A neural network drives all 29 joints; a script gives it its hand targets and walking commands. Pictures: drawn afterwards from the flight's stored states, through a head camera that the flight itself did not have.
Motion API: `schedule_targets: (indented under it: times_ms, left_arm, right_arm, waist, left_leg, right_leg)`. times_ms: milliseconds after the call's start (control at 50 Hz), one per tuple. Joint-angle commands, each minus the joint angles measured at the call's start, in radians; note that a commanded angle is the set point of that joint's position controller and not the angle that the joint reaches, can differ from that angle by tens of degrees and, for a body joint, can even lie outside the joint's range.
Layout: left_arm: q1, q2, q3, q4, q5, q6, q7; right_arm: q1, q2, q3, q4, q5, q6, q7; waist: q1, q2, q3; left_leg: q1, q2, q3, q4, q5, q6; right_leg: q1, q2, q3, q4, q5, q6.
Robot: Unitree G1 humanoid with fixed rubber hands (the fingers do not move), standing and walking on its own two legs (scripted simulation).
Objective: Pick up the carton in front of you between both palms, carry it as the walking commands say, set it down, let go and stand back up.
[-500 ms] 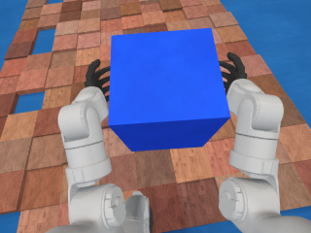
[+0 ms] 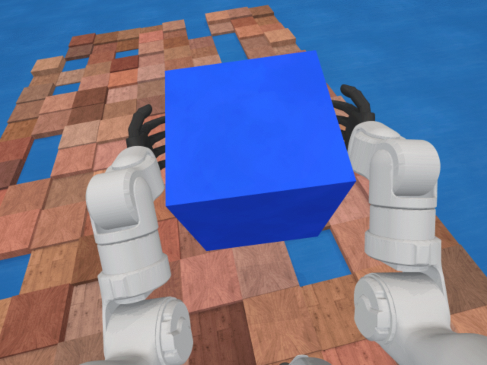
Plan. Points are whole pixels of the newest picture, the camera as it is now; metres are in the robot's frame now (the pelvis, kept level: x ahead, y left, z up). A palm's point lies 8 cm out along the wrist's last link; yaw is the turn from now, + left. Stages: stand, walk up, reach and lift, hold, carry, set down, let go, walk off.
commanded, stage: carry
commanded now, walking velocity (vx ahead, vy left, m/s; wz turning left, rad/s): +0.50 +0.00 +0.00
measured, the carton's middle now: (252, 166) +0.39 -0.01 +0.13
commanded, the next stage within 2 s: none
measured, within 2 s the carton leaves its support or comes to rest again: neither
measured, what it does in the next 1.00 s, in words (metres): walks ahead: left foot, then right foot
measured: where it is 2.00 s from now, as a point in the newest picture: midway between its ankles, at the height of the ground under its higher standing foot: (248, 156)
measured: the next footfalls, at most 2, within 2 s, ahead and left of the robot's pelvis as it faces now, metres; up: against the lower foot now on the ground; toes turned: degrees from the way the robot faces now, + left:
left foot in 0.44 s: +0.46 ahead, +0.09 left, +0.02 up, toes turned +4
right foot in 0.82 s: +0.66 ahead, -0.13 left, +0.02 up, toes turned -7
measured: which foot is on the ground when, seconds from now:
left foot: up 0.00-0.42, down 0.44-0.84, up 0.86-1.00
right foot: down 0.00-0.46, up 0.48-0.80, down 0.82-1.00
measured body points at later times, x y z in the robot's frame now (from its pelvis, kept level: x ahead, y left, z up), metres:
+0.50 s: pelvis +0.32 -0.01 +0.01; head +0.35 -0.01 +0.46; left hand +0.68 +0.15 +0.10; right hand +0.67 -0.16 +0.10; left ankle +0.42 +0.08 -0.70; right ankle +0.12 -0.06 -0.68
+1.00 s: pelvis +0.62 -0.05 +0.05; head +0.63 -0.06 +0.50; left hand +0.96 +0.12 +0.16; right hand +0.98 -0.19 +0.16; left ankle +0.56 +0.07 -0.62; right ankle +0.62 -0.13 -0.69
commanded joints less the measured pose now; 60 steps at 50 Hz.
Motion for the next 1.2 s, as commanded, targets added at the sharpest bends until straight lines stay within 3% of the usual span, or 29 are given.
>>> schedule_targets:
  times_ms: [0,40,80,180,320,360,400,420,440,460,480,500,520,540,560,620,680,720,760,780,800,820,840,860,900,980,1080,1140,1180]
  left_arm:
    - [-0.75,-0.704,-0.554,0.017,-0.299,0.037,-0.043]
    - [-0.796,-0.802,-0.588,0.037,-0.336,0.018,-0.068]
    - [-0.802,-0.889,-0.614,0.039,-0.359,-0.006,-0.085]
    - [-0.662,-0.866,-0.62,0.058,-0.327,-0.036,-0.079]
    - [-0.507,-0.882,-0.618,0.145,-0.244,-0.082,-0.094]
    - [-0.495,-0.896,-0.624,0.144,-0.239,-0.105,-0.099]
    - [-0.498,-0.906,-0.633,0.128,-0.231,-0.129,-0.096]
    - [-0.495,-0.896,-0.635,0.124,-0.223,-0.138,-0.09]
    - [-0.487,-0.902,-0.651,0.097,-0.222,-0.148,-0.088]
    - [-0.499,-0.921,-0.671,0.053,-0.227,-0.162,-0.087]
    - [-0.521,-0.935,-0.681,0.004,-0.246,-0.173,-0.088]
    - [-0.517,-0.934,-0.674,-0.012,-0.249,-0.186,-0.087]
    - [-0.481,-0.917,-0.667,-0.02,-0.233,-0.2,-0.079]
    - [-0.416,-0.899,-0.65,-0.002,-0.202,-0.208,-0.07]
    - [-0.346,-0.873,-0.638,0.01,-0.171,-0.21,-0.063]
    - [-0.286,-0.787,-0.64,-0.013,-0.121,-0.212,-0.05]
    - [-0.295,-0.719,-0.632,-0.043,-0.095,-0.193,-0.036]
    - [-0.27,-0.682,-0.624,-0.035,-0.097,-0.171,-0.028]
    - [-0.229,-0.649,-0.608,0.004,-0.095,-0.141,-0.021]
    - [-0.202,-0.627,-0.587,0.038,-0.09,-0.126,-0.017]
    - [-0.207,-0.582,-0.559,0.062,-0.088,-0.114,-0.011]
    - [-0.211,-0.596,-0.547,0.096,-0.103,-0.101,-0.009]
    - [-0.255,-0.659,-0.57,0.047,-0.134,-0.105,-0.015]
    - [-0.342,-0.708,-0.601,0.011,-0.173,-0.105,-0.025]
    - [-0.489,-0.782,-0.658,-0.031,-0.236,-0.115,-0.047]
    - [-0.499,-0.834,-0.693,0.023,-0.291,-0.131,-0.076]
    - [-0.458,-0.849,-0.687,0.082,-0.294,-0.139,-0.086]
    - [-0.424,-0.849,-0.668,0.117,-0.266,-0.141,-0.081]
    - [-0.41,-0.846,-0.655,0.122,-0.241,-0.141,-0.073]
  right_arm:
    - [-0.563,0.767,0.399,-0.013,0.06,0.049,-0.004]
    - [-0.566,0.823,0.401,0.02,0.021,0.027,0.007]
    - [-0.57,0.869,0.422,-0.006,-0.004,-0.001,0.015]
    - [-0.494,0.873,0.497,-0.017,0.008,-0.032,0.027]
    - [-0.384,0.932,0.541,0.049,-0.016,-0.064,0.071]
    - [-0.388,0.953,0.555,0.04,-0.016,-0.083,0.079]
    - [-0.389,0.967,0.561,0.026,-0.007,-0.106,0.084]
    - [-0.365,0.965,0.565,0.029,-0.002,-0.116,0.087]
    - [-0.365,0.945,0.578,0.006,0.011,-0.136,0.087]
    - [-0.36,0.975,0.606,-0.037,0.036,-0.161,0.088]
    - [-0.354,0.997,0.633,-0.073,0.063,-0.183,0.087]
    - [-0.373,1.031,0.652,-0.104,0.084,-0.194,0.086]
    - [-0.411,1.039,0.679,-0.159,0.11,-0.205,0.089]
    - [-0.422,1.044,0.713,-0.186,0.139,-0.211,0.096]
    - [-0.41,1.033,0.737,-0.198,0.162,-0.216,0.103]
    - [-0.395,0.964,0.77,-0.215,0.195,-0.212,0.117]
    - [-0.383,0.903,0.76,-0.218,0.218,-0.192,0.12]
    - [-0.336,0.858,0.723,-0.181,0.203,-0.169,0.11]
    - [-0.262,0.817,0.668,-0.121,0.158,-0.14,0.09]
    - [-0.269,0.79,0.64,-0.094,0.137,-0.122,0.078]
    - [-0.261,0.775,0.614,-0.072,0.119,-0.103,0.067]
    - [-0.252,0.76,0.591,-0.057,0.095,-0.091,0.056]
    - [-0.288,0.791,0.59,-0.097,0.102,-0.092,0.054]
    - [-0.323,0.827,0.575,-0.081,0.104,-0.093,0.054]
    - [-0.348,0.866,0.542,-0.047,0.074,-0.1,0.054]
    - [-0.29,0.863,0.503,-0.002,-0.024,-0.119,0.037]
    - [-0.26,0.841,0.506,0.003,-0.062,-0.123,0.036]
    - [-0.274,0.842,0.525,-0.011,-0.043,-0.12,0.047]
    - [-0.277,0.845,0.538,-0.012,-0.02,-0.121,0.055]
  waist:
    - [0.039,-0.071,-0.382]
    - [0.04,-0.056,-0.41]
    - [0.035,-0.061,-0.433]
    - [0.08,-0.098,-0.425]
    - [0.107,-0.147,-0.316]
    - [0.087,-0.164,-0.319]
    - [-0.003,-0.191,-0.38]
    - [-0.068,-0.116,-0.463]
    - [-0.064,0.188,-0.61]
    - [-0.097,0.289,-0.672]
    - [-0.102,0.228,-0.638]
    - [-0.121,0.077,-0.599]
    - [-0.106,-0.005,-0.539]
    - [-0.09,-0.036,-0.51]
    - [-0.066,-0.006,-0.504]
    - [-0.079,0.115,-0.428]
    - [-0.064,0.151,-0.378]
    - [-0.048,0.121,-0.37]
    - [-0.006,0.063,-0.405]
    - [0.048,-0.009,-0.421]
    - [0.057,-0.241,-0.445]
    - [0.066,-0.302,-0.413]
    - [0.077,-0.244,-0.398]
    - [0.076,-0.122,-0.371]
    - [0.055,-0.052,-0.34]
    - [0.069,-0.121,-0.368]
    - [0.085,-0.147,-0.294]
    - [0.054,-0.181,-0.278]
    - [-0.01,-0.146,-0.361]
  left_leg:
    - [-0.418,0.038,-0.018,0.14,0.163,0.002]
    - [-0.365,0.026,0.008,0.033,0.218,0.013]
    - [-0.401,0.038,0.011,0.003,0.302,0.017]
    - [-0.619,0.039,0.04,-0.101,0.342,0.013]
    - [-0.52,-0.039,0.189,-0.505,0.513,0.032]
    - [-0.338,-0.092,0.244,-0.663,0.566,0.054]
    - [-0.029,-0.103,0.24,-0.767,0.585,0.068]
    - [0.281,-0.008,0.163,-0.769,0.629,0.102]
    - [0.657,0.338,-0.314,-0.648,0.93,0.28]
    - [0.901,0.367,-0.489,-0.681,0.968,0.398]
    - [0.869,0.331,-0.48,-0.645,1.012,0.364]
    - [0.759,0.287,-0.386,-0.693,0.923,0.302]
    - [0.644,0.287,-0.358,-0.763,0.804,0.263]
    - [0.562,0.284,-0.321,-0.808,0.703,0.24]
    - [0.505,0.273,-0.28,-0.823,0.645,0.22]
    - [0.387,0.232,-0.15,-0.853,0.698,0.193]
    - [0.27,0.179,-0.027,-0.843,0.658,0.128]
    - [0.219,0.15,0.03,-0.781,0.624,0.093]
    - [0.12,0.116,0.099,-0.605,0.684,0.061]
    - [-0.03,0.093,0.11,-0.441,0.546,0.028]
    - [-0.231,-0.006,0.117,-0.219,0.172,-0.007]
    - [-0.432,-0.037,0.064,-0.083,0.001,0.014]
    - [-0.485,-0.011,0.047,-0.019,0.016,0.015]
    - [-0.488,0.022,0.015,-0.019,0.067,0.014]
    - [-0.408,0.048,0.012,-0.15,0.161,0.007]
    - [-0.401,0.022,0.079,-0.313,0.244,-0.002]
    - [-0.374,-0.013,0.158,-0.57,0.433,0.0]
    - [-0.21,-0.039,0.204,-0.718,0.538,0.023]
    - [0.077,-0.075,0.244,-0.787,0.565,0.049]
  right_leg:
    - [0.507,-0.307,0.51,-0.251,0.133,-0.111]
    - [0.475,-0.275,0.417,-0.274,0.166,-0.048]
    - [0.516,-0.277,0.376,-0.292,0.143,-0.058]
    - [0.769,-0.271,0.297,-0.214,0.534,-0.081]
    - [0.787,-0.165,0.135,-0.156,0.814,-0.034]
    - [0.744,-0.14,0.065,-0.099,0.993,-0.008]
    - [0.649,-0.149,0.04,0.087,1.057,0.026]
    - [0.452,-0.135,0.009,0.295,0.818,0.061]
    - [0.052,-0.034,0.044,0.622,0.088,0.124]
    - [-0.275,0.07,0.078,0.893,-0.334,0.138]
    - [-0.35,0.012,0.165,0.953,-0.382,0.104]
    - [-0.315,-0.016,0.158,0.829,-0.293,0.074]
    - [-0.293,-0.044,0.164,0.72,-0.227,0.074]
    - [-0.252,-0.071,0.16,0.648,-0.196,0.077]
    - [-0.186,-0.084,0.14,0.546,-0.18,0.075]
    - [-0.058,-0.05,0.046,0.206,-0.203,0.096]
    - [0.118,0.003,-0.05,-0.016,0.055,0.101]
    - [0.265,0.01,-0.086,-0.156,0.195,0.097]
    - [0.48,-0.011,-0.078,-0.185,0.148,0.066]
    - [0.625,-0.119,0.065,-0.172,0.1,0.021]
    - [0.738,-0.349,0.428,-0.209,0.104,-0.055]
    - [0.834,-0.406,0.566,-0.243,0.152,-0.139]
    - [0.811,-0.387,0.56,-0.242,0.216,-0.144]
    - [0.749,-0.362,0.49,-0.239,0.249,-0.114]
    - [0.631,-0.335,0.383,-0.305,0.208,-0.072]
    - [0.661,-0.307,0.281,-0.334,0.3,-0.092]
    - [0.669,-0.233,0.121,-0.309,0.459,-0.036]
    - [0.615,-0.222,0.048,-0.257,0.575,0.005]
    - [0.536,-0.177,-0.05,-0.03,0.677,0.053]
